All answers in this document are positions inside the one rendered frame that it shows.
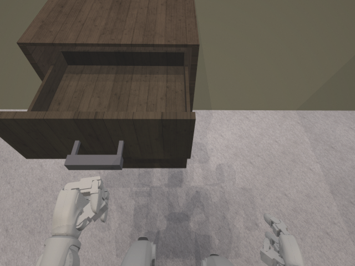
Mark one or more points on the robot left hand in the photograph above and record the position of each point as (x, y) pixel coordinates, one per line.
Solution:
(88, 195)

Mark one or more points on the robot left forearm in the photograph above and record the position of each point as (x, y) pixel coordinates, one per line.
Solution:
(60, 251)

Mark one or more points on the left robot thigh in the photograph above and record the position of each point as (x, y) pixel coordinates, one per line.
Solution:
(140, 253)

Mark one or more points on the drawer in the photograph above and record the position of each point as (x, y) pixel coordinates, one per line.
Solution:
(101, 97)

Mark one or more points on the handle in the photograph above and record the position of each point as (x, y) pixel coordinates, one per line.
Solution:
(94, 162)

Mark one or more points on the cabinet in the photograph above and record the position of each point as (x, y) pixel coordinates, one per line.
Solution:
(115, 25)

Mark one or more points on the robot right hand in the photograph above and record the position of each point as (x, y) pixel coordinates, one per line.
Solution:
(286, 249)

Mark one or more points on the robot left shin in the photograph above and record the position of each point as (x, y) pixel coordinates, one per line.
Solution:
(143, 238)

